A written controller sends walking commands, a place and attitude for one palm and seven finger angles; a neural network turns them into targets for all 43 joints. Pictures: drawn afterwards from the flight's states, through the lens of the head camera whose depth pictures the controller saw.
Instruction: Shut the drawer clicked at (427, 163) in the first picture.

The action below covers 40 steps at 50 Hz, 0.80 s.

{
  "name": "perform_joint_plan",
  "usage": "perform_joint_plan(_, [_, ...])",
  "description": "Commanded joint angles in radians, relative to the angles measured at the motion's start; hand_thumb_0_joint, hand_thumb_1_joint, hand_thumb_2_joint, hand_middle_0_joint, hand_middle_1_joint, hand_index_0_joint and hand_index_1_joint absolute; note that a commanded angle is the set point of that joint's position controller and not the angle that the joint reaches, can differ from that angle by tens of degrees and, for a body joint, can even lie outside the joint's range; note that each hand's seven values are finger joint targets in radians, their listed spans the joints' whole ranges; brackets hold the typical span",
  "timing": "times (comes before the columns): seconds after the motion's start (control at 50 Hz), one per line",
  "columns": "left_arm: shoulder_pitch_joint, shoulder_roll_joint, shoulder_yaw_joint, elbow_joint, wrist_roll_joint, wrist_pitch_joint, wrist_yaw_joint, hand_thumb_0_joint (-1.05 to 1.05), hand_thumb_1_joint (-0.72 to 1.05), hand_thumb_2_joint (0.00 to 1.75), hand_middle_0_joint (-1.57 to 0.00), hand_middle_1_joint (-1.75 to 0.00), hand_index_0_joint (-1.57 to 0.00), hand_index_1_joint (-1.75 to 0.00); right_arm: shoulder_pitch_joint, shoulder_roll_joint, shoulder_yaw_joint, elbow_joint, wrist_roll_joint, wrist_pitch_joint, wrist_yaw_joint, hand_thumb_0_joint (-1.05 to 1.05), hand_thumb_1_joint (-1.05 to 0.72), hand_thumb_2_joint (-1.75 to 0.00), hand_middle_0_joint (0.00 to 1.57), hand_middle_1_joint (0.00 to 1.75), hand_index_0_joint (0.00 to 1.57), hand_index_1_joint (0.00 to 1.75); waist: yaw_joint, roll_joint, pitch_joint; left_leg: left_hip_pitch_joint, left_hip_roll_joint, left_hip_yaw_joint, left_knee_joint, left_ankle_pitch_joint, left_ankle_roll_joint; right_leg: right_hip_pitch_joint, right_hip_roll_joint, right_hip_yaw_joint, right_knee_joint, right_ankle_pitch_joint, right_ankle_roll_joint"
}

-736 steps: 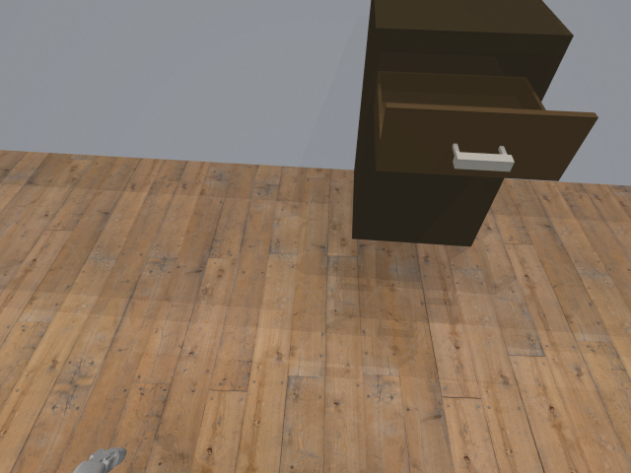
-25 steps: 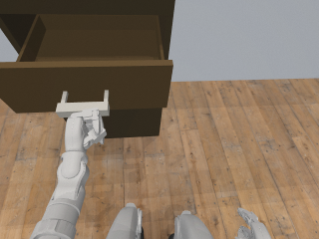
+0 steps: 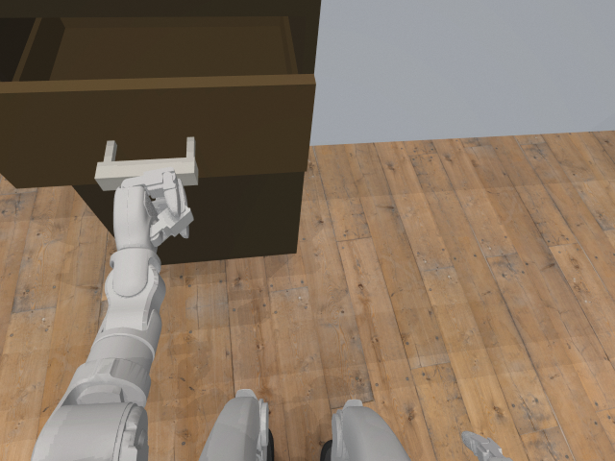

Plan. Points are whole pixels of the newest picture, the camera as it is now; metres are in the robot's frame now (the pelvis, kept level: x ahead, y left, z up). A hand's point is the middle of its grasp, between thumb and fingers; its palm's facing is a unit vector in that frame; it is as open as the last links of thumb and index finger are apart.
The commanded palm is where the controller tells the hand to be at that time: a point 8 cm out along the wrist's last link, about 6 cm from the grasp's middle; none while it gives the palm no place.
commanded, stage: push the drawer shut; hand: left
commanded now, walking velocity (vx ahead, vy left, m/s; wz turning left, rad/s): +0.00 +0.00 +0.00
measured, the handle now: (150, 160) +0.50 +0.22 +0.04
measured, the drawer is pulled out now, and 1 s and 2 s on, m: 0.14 0.01 0.00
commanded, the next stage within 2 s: pull the fist back off the drawer in 1.44 s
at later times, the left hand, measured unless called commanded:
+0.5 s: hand (184, 171) +0.49 +0.17 +0.03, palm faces +0.14 -0.99 -0.03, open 2.9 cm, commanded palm +0.48 +0.21 +0.04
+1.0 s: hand (185, 135) +0.55 +0.18 +0.03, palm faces +0.14 -0.99 -0.02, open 2.9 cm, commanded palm +0.55 +0.20 +0.04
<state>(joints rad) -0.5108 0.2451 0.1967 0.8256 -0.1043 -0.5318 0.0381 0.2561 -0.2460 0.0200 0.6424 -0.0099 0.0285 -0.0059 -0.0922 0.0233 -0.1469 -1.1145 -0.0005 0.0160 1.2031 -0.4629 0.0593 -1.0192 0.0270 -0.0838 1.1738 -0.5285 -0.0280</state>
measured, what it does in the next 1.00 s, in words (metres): stands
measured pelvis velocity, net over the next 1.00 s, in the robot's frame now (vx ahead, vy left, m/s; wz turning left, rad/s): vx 0.00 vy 0.00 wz -0.03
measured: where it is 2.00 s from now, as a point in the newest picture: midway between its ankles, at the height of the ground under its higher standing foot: outside the picture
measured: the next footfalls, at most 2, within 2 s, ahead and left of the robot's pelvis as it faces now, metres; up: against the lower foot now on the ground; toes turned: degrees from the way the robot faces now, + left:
none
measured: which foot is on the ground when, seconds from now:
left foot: down 0.00-1.00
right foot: down 0.00-1.00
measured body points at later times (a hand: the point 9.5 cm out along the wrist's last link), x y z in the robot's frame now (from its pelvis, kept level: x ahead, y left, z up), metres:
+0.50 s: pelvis +0.00 +0.00 -0.01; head +0.13 +0.02 +0.42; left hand +0.48 +0.22 +0.03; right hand +0.03 -0.27 -0.12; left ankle +0.05 +0.08 -0.63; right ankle +0.02 -0.11 -0.63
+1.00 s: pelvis +0.00 +0.00 -0.02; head +0.17 +0.04 +0.40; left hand +0.54 +0.23 +0.04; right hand -0.01 -0.26 -0.12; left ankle +0.05 +0.08 -0.63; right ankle +0.02 -0.11 -0.63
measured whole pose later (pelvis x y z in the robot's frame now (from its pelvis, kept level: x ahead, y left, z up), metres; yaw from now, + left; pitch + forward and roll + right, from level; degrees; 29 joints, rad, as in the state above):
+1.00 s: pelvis +0.00 +0.00 -0.02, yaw -2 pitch +28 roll -6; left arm -1.01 0.52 0.40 1.25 -0.01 -0.48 -0.03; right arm 0.36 -0.26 0.06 0.64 -0.05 0.08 0.02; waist -0.22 0.04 -0.13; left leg -1.30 0.03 -0.01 1.28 -0.48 0.06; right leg -1.18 0.05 -0.11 1.21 -0.53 -0.03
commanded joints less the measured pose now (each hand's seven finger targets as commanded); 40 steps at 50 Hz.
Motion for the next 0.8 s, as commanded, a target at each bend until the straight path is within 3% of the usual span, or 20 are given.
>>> perform_joint_plan(0.0, [-0.527, 0.197, 0.068, -0.157, 0.001, -0.072, 0.019, 0.0, 0.9, 0.9, -1.4, -1.6, -1.4, -1.6, 0.087, -0.175, -0.064, -0.07, -0.005, -0.012, -0.01, 0.0, -0.9, -0.9, 0.2, 0.3, 0.2, 0.3, -0.054, 0.047, -0.407, 0.411, 0.019, -0.106, -0.155, 0.123, -0.038, 0.031, 0.01, 0.052, -0.169, 0.129, 0.005])
perform_joint_plan(0.08, [-0.577, 0.23, 0.089, -0.142, 0.012, -0.092, 0.012, 0.0, 0.9, 0.9, -1.4, -1.6, -1.4, -1.6, 0.101, -0.177, -0.065, -0.068, -0.01, -0.003, -0.011, 0.0, -0.9, -0.9, 0.2, 0.3, 0.2, 0.3, -0.047, 0.092, -0.461, 0.44, 0.019, -0.106, -0.149, 0.157, -0.04, 0.033, 0.01, 0.055, -0.16, 0.148, 0.002])
perform_joint_plan(0.12, [-0.599, 0.213, 0.08, -0.093, 0.011, -0.09, 0.009, 0.0, 0.9, 0.9, -1.4, -1.6, -1.4, -1.6, 0.111, -0.175, -0.063, -0.062, -0.011, 0.003, -0.008, 0.0, -0.9, -0.9, 0.2, 0.3, 0.2, 0.3, -0.057, 0.076, -0.434, 0.427, 0.019, -0.107, -0.149, 0.144, -0.039, 0.028, 0.013, 0.054, -0.167, 0.14, 0.003])
perform_joint_plan(0.16, [-0.644, 0.27, 0.119, -0.073, 0.012, -0.098, 0.009, 0.0, 0.9, 0.9, -1.4, -1.6, -1.4, -1.6, 0.117, -0.181, -0.061, -0.057, -0.013, 0.006, -0.01, 0.0, -0.9, -0.9, 0.2, 0.3, 0.2, 0.3, -0.063, 0.071, -0.432, 0.392, 0.016, -0.102, -0.139, 0.124, -0.033, 0.034, 0.014, 0.062, -0.165, 0.13, 0.005])
perform_joint_plan(0.22, [-0.686, 0.266, 0.112, -0.039, 0.018, -0.101, 0.003, 0.0, 0.9, 0.9, -1.4, -1.6, -1.4, -1.6, 0.127, -0.179, -0.059, -0.055, -0.015, 0.012, -0.009, 0.0, -0.9, -0.9, 0.2, 0.3, 0.2, 0.3, -0.075, 0.076, -0.444, 0.382, 0.015, -0.096, -0.131, 0.126, -0.029, 0.039, 0.014, 0.068, -0.171, 0.132, 0.007])
perform_joint_plan(0.34, [-0.739, 0.36, 0.17, 0.042, 0.02, -0.092, -0.018, 0.0, 0.9, 0.9, -1.4, -1.6, -1.4, -1.6, 0.155, -0.19, -0.054, -0.046, -0.015, 0.02, -0.01, 0.0, -0.9, -0.9, 0.2, 0.3, 0.2, 0.3, -0.088, 0.072, -0.435, 0.325, 0.016, -0.091, -0.117, 0.11, -0.023, 0.051, 0.018, 0.079, -0.176, 0.12, 0.008])
perform_joint_plan(0.4, [-0.802, 0.365, 0.162, 0.051, 0.022, -0.087, -0.032, 0.0, 0.9, 0.9, -1.4, -1.6, -1.4, -1.6, 0.17, -0.194, -0.052, -0.045, -0.018, 0.021, -0.008, 0.0, -0.9, -0.9, 0.2, 0.3, 0.2, 0.3, -0.107, 0.097, -0.452, 0.336, 0.019, -0.098, -0.11, 0.109, -0.021, 0.023, 0.02, 0.077, -0.169, 0.117, 0.008])
perform_joint_plan(0.42, [-0.799, 0.368, 0.164, 0.073, 0.022, -0.082, -0.034, 0.0, 0.9, 0.9, -1.4, -1.6, -1.4, -1.6, 0.176, -0.194, -0.051, -0.045, -0.017, 0.021, -0.006, 0.0, -0.9, -0.9, 0.2, 0.3, 0.2, 0.3, -0.102, 0.11, -0.446, 0.332, 0.018, -0.098, -0.11, 0.104, -0.022, 0.019, 0.022, 0.078, -0.171, 0.11, 0.006])
perform_joint_plan(0.46, [-0.821, 0.417, 0.195, 0.091, 0.026, -0.075, -0.036, 0.0, 0.9, 0.9, -1.4, -1.6, -1.4, -1.6, 0.193, -0.201, -0.049, -0.043, -0.02, 0.024, -0.007, 0.0, -0.9, -0.9, 0.2, 0.3, 0.2, 0.3, -0.11, 0.1, -0.452, 0.319, 0.021, -0.104, -0.103, 0.116, -0.019, 0.019, 0.026, 0.076, -0.16, 0.119, 0.006])
perform_joint_plan(0.5, [-0.845, 0.414, 0.188, 0.096, 0.032, -0.068, -0.046, 0.0, 0.9, 0.9, -1.4, -1.6, -1.4, -1.6, 0.204, -0.201, -0.049, -0.045, -0.022, 0.027, -0.004, 0.0, -0.9, -0.9, 0.2, 0.3, 0.2, 0.3, -0.113, 0.129, -0.474, 0.328, 0.022, -0.101, -0.094, 0.135, -0.02, 0.014, 0.026, 0.076, -0.159, 0.13, 0.005])
perform_joint_plan(0.52, [-0.85, 0.429, 0.199, 0.11, 0.032, -0.064, -0.048, 0.0, 0.9, 0.9, -1.4, -1.6, -1.4, -1.6, 0.211, -0.204, -0.049, -0.041, -0.022, 0.028, -0.004, 0.0, -0.9, -0.9, 0.2, 0.3, 0.2, 0.3, -0.118, 0.11, -0.475, 0.328, 0.025, -0.104, -0.091, 0.14, -0.018, 0.012, 0.028, 0.075, -0.159, 0.133, 0.006])
perform_joint_plan(0.58, [-0.871, 0.441, 0.201, 0.113, 0.039, -0.055, -0.06, 0.0, 0.9, 0.9, -1.4, -1.6, -1.4, -1.6, 0.227, -0.208, -0.047, -0.045, -0.025, 0.034, 0.001, 0.0, -0.9, -0.9, 0.2, 0.3, 0.2, 0.3, -0.117, 0.16, -0.495, 0.365, 0.028, -0.113, -0.091, 0.177, -0.022, -0.011, 0.032, 0.066, -0.149, 0.152, 0.002])
perform_joint_plan(0.62, [-0.895, 0.438, 0.199, 0.136, 0.037, -0.043, -0.06, 0.0, 0.9, 0.9, -1.4, -1.6, -1.4, -1.6, 0.239, -0.209, -0.047, -0.038, -0.027, 0.037, 0.003, 0.0, -0.9, -0.9, 0.2, 0.3, 0.2, 0.3, -0.135, 0.142, -0.469, 0.353, 0.031, -0.116, -0.085, 0.17, -0.019, -0.026, 0.033, 0.065, -0.153, 0.149, 0.004])
perform_joint_plan(0.64, [-0.904, 0.469, 0.221, 0.128, 0.039, -0.043, -0.058, 0.0, 0.9, 0.9, -1.4, -1.6, -1.4, -1.6, 0.246, -0.215, -0.047, -0.037, -0.029, 0.039, 0.002, 0.0, -0.9, -0.9, 0.2, 0.3, 0.2, 0.3, -0.133, 0.14, -0.485, 0.361, 0.034, -0.12, -0.083, 0.187, -0.019, -0.023, 0.033, 0.062, -0.148, 0.159, 0.004])
perform_joint_plan(0.68, [-0.909, 0.468, 0.222, 0.122, 0.044, -0.041, -0.061, 0.0, 0.9, 0.9, -1.4, -1.6, -1.4, -1.6, 0.254, -0.217, -0.047, -0.039, -0.031, 0.043, 0.006, 0.0, -0.9, -0.9, 0.2, 0.3, 0.2, 0.3, -0.129, 0.173, -0.51, 0.4, 0.037, -0.128, -0.083, 0.224, -0.023, -0.046, 0.034, 0.054, -0.139, 0.176, 0.002])
perform_joint_plan(0.74, [-0.927, 0.461, 0.212, 0.145, 0.051, -0.031, -0.06, 0.0, 0.9, 0.9, -1.4, -1.6, -1.4, -1.6, 0.268, -0.215, -0.047, -0.035, -0.035, 0.05, 0.01, 0.0, -0.9, -0.9, 0.2, 0.3, 0.2, 0.3, -0.139, 0.171, -0.502, 0.389, 0.038, -0.13, -0.079, 0.226, -0.023, -0.047, 0.036, 0.051, -0.139, 0.175, 0.002])
perform_joint_plan(0.78, [-0.945, 0.488, 0.233, 0.15, 0.056, -0.031, -0.054, 0.0, 0.9, 0.9, -1.4, -1.6, -1.4, -1.6, 0.277, -0.218, -0.047, -0.031, -0.036, 0.052, 0.011, 0.0, -0.9, -0.9, 0.2, 0.3, 0.2, 0.3, -0.143, 0.165, -0.512, 0.403, 0.041, -0.134, -0.074, 0.249, -0.022, -0.057, 0.038, 0.048, -0.137, 0.187, 0.003])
